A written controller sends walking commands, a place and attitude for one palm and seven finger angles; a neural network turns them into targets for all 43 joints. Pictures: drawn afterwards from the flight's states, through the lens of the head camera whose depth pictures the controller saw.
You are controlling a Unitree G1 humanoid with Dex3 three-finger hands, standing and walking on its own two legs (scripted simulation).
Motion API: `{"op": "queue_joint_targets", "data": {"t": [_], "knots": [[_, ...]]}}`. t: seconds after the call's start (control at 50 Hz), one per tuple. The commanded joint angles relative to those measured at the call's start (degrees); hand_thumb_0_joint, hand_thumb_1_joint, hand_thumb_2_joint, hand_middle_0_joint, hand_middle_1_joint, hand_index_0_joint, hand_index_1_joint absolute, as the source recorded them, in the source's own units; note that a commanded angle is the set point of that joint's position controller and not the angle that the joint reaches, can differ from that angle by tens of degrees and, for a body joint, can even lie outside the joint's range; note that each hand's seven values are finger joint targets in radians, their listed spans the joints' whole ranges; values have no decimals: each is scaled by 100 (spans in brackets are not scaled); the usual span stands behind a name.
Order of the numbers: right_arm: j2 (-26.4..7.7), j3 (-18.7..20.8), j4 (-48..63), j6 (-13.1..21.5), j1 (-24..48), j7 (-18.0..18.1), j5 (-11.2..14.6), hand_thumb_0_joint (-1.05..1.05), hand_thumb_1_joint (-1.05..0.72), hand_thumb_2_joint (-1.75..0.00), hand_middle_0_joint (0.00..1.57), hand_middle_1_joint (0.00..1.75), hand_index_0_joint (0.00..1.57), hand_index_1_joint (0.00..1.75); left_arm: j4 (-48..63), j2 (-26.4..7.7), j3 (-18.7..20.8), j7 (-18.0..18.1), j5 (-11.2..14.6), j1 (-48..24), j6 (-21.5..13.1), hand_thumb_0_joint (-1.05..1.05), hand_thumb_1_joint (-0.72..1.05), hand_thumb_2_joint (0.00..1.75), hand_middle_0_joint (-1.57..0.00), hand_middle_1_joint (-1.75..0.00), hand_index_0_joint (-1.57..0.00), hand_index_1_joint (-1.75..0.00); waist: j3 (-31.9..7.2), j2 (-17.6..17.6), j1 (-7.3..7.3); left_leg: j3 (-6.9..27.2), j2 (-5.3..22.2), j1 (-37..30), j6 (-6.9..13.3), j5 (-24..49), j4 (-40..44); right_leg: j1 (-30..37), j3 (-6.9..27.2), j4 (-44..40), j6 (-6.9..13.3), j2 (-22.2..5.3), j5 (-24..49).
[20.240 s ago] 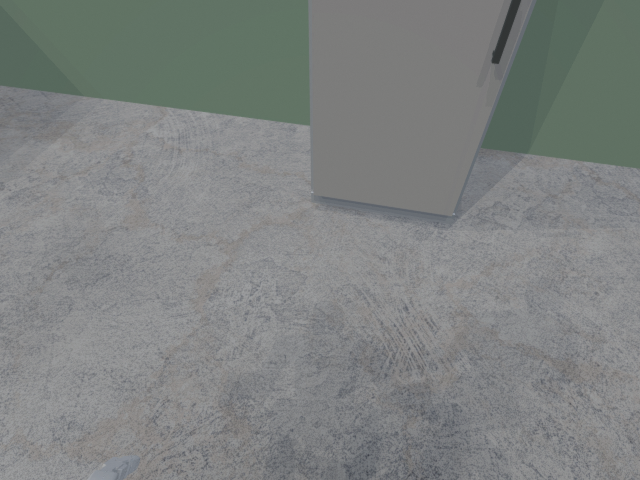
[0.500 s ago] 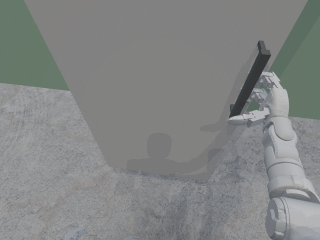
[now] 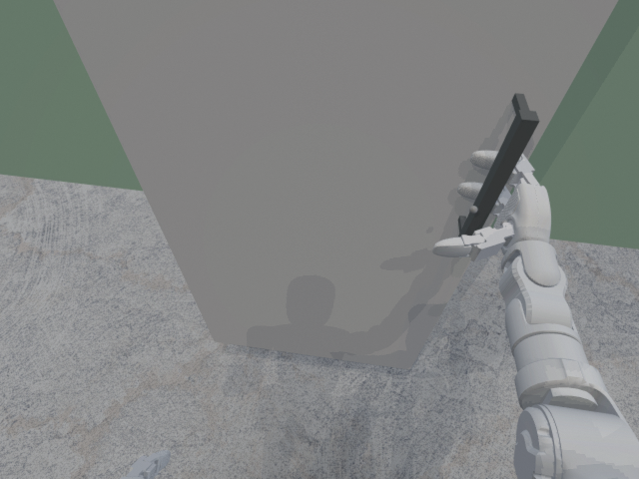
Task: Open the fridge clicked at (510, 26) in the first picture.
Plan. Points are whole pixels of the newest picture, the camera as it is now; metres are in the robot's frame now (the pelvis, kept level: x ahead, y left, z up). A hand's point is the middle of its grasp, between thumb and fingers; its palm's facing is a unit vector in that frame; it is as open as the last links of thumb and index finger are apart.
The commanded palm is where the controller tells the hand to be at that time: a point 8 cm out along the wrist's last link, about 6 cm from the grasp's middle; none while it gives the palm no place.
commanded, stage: slide the fingers in behind the handle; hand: right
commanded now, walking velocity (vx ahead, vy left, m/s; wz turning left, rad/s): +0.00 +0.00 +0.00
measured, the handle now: (488, 181) +0.49 -0.16 +0.12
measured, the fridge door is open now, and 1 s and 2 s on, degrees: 0 0 0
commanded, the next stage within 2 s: grip the handle and tug to test in 0.66 s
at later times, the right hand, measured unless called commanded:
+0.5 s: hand (473, 208) +0.44 -0.13 +0.12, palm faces +0.04 +1.00 +0.00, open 14.1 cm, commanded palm +0.41 -0.18 +0.12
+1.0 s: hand (479, 212) +0.43 -0.14 +0.12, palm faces +0.03 +1.00 +0.01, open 12.6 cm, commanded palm +0.41 -0.19 +0.12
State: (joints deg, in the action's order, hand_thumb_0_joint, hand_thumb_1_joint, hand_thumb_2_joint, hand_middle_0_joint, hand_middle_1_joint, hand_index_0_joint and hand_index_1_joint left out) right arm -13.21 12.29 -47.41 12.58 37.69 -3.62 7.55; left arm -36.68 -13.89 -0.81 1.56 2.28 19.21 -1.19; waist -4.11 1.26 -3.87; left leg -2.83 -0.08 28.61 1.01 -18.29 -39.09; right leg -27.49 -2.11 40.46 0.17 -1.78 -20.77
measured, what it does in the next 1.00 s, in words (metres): stands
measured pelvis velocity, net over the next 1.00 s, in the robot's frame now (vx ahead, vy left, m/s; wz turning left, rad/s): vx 0.00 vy -0.01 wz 0.00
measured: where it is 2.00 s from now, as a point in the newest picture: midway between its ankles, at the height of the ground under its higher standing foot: outside the picture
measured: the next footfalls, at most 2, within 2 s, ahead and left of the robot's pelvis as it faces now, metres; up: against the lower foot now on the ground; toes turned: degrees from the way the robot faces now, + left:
none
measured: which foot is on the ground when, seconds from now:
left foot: down 0.00-1.00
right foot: down 0.00-1.00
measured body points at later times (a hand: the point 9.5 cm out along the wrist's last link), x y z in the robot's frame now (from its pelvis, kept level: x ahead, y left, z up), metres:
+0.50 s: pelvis -0.01 +0.00 +0.00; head +0.03 +0.00 +0.45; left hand +0.07 +0.25 -0.12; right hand +0.43 -0.19 +0.12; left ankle +0.01 +0.11 -0.72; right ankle -0.01 -0.12 -0.72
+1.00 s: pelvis +0.00 -0.01 +0.00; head +0.03 +0.00 +0.45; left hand +0.07 +0.25 -0.12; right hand +0.43 -0.20 +0.12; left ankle +0.01 +0.11 -0.72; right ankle -0.01 -0.12 -0.72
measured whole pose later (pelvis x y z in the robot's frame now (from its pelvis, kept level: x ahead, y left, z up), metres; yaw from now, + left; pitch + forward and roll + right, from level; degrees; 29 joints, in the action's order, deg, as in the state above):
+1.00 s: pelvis +0.00 -0.01 +0.00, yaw +0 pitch +7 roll +1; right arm -12.7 11.8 -46.8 13.1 37.0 -3.0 7.7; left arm -37.4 -13.7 -0.6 1.4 2.2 19.8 -1.3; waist -4.2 1.1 -3.5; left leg -2.3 0.1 28.1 0.6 -17.7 -38.4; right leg -27.0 -2.5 40.0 0.6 -1.5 -20.4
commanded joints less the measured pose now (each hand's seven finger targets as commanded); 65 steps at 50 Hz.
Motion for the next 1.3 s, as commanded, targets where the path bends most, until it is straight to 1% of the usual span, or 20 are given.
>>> {"op": "queue_joint_targets", "data": {"t": [0.0, 0.06, 0.1, 0.14, 0.18, 0.22, 0.3, 0.36, 0.48, 0.56, 0.58, 0.66, 0.74, 0.8, 0.94, 0.98, 1.02, 1.06, 1.14, 1.28], "knots": [[-1193, 179, 1206, 366, 2759, 27, 10, 0, 50, -30, 30, 120, 30, 120, 563, -795, 278, 63, -10, 159, -212, 0, 90, 90, -20, -30, -20, -30, -1686, -212, -39, 169, -93, -1039, -15, 1792, 463, 505, 118, -520, 133, 182, 1279], [-820, -92, 1463, 427, 2764, -33, 75, 0, 50, -30, 30, 120, 30, 120, 612, -761, 290, 54, 5, 129, -256, 0, 90, 90, -20, -30, -20, -30, -2053, -28, -42, 163, -104, -1058, 7, 1972, 427, 810, 112, -473, 127, 174, 1514], [-713, -164, 1370, 415, 2769, -53, 118, 0, 50, -30, 30, 120, 30, 120, 560, -757, 287, 54, 4, 136, -282, 0, 90, 90, -20, -30, -20, -30, -1973, 49, -62, 147, -114, -949, 7, 1881, 447, 828, 124, -460, 115, 175, 1436], [-901, 8, 1049, 375, 2796, -21, 140, 0, 50, -30, 30, 120, 30, 120, 477, -805, 301, 74, -8, 209, -270, 0, 90, 90, -20, -30, -20, -30, -1703, -497, -126, 143, -108, -984, -29, 1700, 533, 568, 150, -484, 148, 174, 1215], [-862, -55, 1055, 356, 2812, 8, 86, 0, 50, -30, 30, 120, 30, 120, 505, -797, 290, 62, 8, 167, -267, 0, 90, 90, -20, -30, -20, -30, -1714, -283, -76, 161, -94, -944, -16, 1636, 515, 555, 138, -520, 141, 194, 1137], [-568, -355, 1085, 387, 3053, 15, 25, 0, 50, -30, 30, 120, 30, 120, 473, -760, 289, 49, 3, 161, -297, 0, 90, 90, -20, -30, -20, -30, -1662, -73, -161, 137, -99, -717, -6, 1559, 516, 699, 161, -512, 132, 187, 1138], [-950, 1, 1085, 474, 2939, 60, 19, 0, 50, -30, 30, 120, 30, 120, 463, -802, 304, 37, -21, 208, -299, 0, 90, 90, -20, -30, -20, -30, -1953, -83, -36, 176, -90, -958, 8, 1650, 473, 670, 154, -501, 136, 205, 1215], [-606, -326, 1047, 498, 3029, 12, 13, 0, 50, -30, 30, 120, 30, 120, 476, -776, 285, 28, -4, 184, -309, 0, 90, 90, -20, -30, -20, -30, -1819, -106, -135, 141, -100, -802, 8, 1592, 478, 689, 169, -500, 130, 190, 1177], [-868, -86, 661, 492, 3172, 35, 30, 0, 50, -30, 30, 120, 30, 120, 408, -824, 298, 63, -5, 249, -304, 0, 90, 90, -20, -30, -20, -30, -1710, -329, -136, 151, -105, -748, -4, 1359, 516, 566, 196, -518, 142, 190, 983], [-876, -34, 922, 599, 3224, 52, 38, 0, 50, -30, 30, 120, 30, 120, 434, -808, 296, 31, -21, 250, -334, 0, 90, 90, -20, -30, -20, -30, -2011, 60, -51, 134, -107, -785, 35, 1566, 422, 787, 201, -495, 109, 192, 1265], [-948, 54, 852, 599, 3017, 56, 46, 0, 50, -30, 30, 120, 30, 120, 432, -817, 296, 30, -23, 266, -330, 0, 90, 90, -20, -30, -20, -30, -2055, -59, -4, 130, -117, -852, 37, 1621, 407, 763, 204, -480, 108, 189, 1324], [-748, -121, 887, 593, 3007, 45, 50, 0, 50, -30, 30, 120, 30, 120, 452, -805, 295, 11, -20, 256, -317, 0, 90, 90, -20, -30, -20, -30, -1855, -216, -90, 111, -133, -807, 13, 1694, 419, 685, 184, -494, 116, 169, 1351], [-1056, 138, 1117, 562, 2873, 62, 26, 0, 50, -30, 30, 120, 30, 120, 494, -828, 325, 25, -40, 275, -284, 0, 90, 90, -20, -30, -20, -30, -2010, -177, 8, 126, -123, -1004, 28, 1864, 387, 706, 163, -471, 126, 178, 1528], [-796, -56, 1257, 521, 2798, 32, 47, 0, 36, -36, 32, 122, 32, 122, 518, -784, 312, 13, -21, 224, -278, 0, 90, 90, -20, -30, -20, -30, -1923, -48, -11, 98, -134, -905, 27, 1915, 394, 798, 154, -500, 100, 157, 1614], [-987, 102, 1457, 432, 2445, 37, 50, 0, 3, -50, 35, 127, 35, 127, 568, -807, 326, 35, -30, 179, -242, 0, 90, 90, -20, -30, -20, -30, -1839, -279, 39, 111, -114, -1128, 19, 1937, 445, 669, 130, -537, 122, 155, 1568], [-711, -159, 1521, 402, 2658, 25, 45, 0, -6, -54, 36, 128, 36, 128, 569, -765, 305, 36, -4, 110, -258, 0, 90, 90, -20, -30, -20, -30, -1712, 1, -51, 105, -118, -871, 15, 1798, 483, 783, 134, -542, 117, 159, 1461], [-766, -93, 1495, 399, 2681, 34, 57, 0, -15, -58, 37, 129, 37, 129, 534, -773, 316, 41, -11, 107, -274, 0, 90, 90, -20, -30, -20, -30, -1727, 72, -13, 101, -127, -814, 34, 1698, 482, 857, 171, -539, 103, 155, 1429], [-939, 106, 1396, 392, 2454, 50, 74, 0, -25, -62, 38, 131, 38, 131, 543, -798, 311, 51, -22, 136, -265, 0, 90, 90, -20, -30, -20, -30, -1862, -197, 36, 107, -120, -995, 34, 1862, 454, 805, 169, -528, 115, 158, 1562], [-905, 20, 1332, 385, 2610, 7, 90, 0, -43, -70, 40, 133, 40, 133, 522, -806, 303, 65, -25, 142, -257, 0, 90, 90, -20, -30, -20, -30, -1790, -248, -23, 110, -112, -985, 22, 1749, 489, 734, 164, -534, 115, 164, 1437], [-1044, 137, 1389, 399, 2573, -12, 80, 0, -76, -84, 44, 138, 44, 138, 556, -804, 299, 58, -22, 123, -240, 0, 90, 90, -20, -30, -20, -30, -1902, -110, 37, 112, -111, -1038, 29, 1904, 426, 731, 160, -524, 99, 164, 1591]]}}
